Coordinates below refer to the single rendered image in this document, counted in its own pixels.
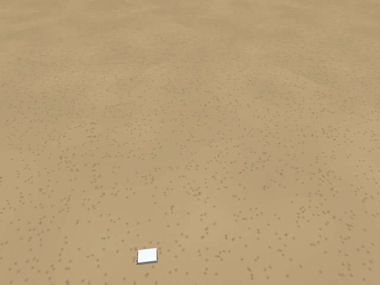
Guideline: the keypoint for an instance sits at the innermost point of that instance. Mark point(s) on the small box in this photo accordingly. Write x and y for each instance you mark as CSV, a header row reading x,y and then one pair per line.
x,y
147,256

